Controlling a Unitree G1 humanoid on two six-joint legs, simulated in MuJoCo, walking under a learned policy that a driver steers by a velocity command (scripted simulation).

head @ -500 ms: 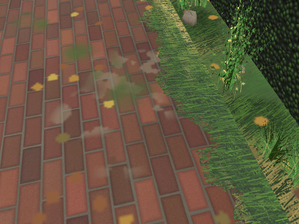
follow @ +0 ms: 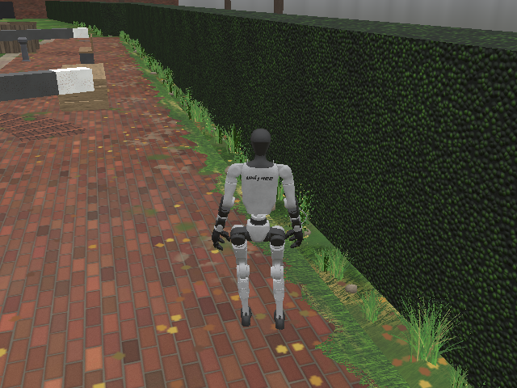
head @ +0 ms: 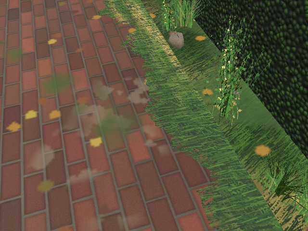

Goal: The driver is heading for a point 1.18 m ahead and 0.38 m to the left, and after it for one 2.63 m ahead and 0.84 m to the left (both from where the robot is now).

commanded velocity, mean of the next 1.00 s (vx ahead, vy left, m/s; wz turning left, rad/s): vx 0.02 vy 0.00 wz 0.00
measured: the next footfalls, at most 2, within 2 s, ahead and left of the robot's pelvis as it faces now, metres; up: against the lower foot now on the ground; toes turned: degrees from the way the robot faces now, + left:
right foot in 1.28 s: +0.15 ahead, -0.17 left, +0.00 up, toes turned -2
left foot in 1.78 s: +0.48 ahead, +0.07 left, +0.00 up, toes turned +17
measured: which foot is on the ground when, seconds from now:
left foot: down 0.00-1.00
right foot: down 0.00-1.00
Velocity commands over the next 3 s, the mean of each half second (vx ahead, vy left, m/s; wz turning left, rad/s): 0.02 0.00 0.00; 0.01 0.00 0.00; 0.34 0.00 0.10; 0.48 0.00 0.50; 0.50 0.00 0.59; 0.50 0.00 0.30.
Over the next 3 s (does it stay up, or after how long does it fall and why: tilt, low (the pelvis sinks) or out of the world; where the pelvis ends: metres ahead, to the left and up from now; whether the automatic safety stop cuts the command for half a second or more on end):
stays up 0.87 0.28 0.01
